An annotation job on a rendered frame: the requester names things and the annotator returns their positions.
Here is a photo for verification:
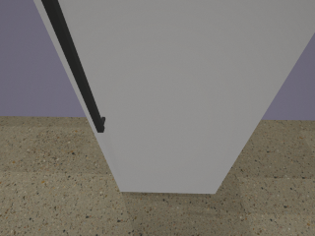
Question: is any fridge door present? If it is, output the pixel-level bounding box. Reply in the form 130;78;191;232
33;0;315;195

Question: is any handle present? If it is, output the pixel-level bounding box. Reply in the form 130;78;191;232
41;0;105;133

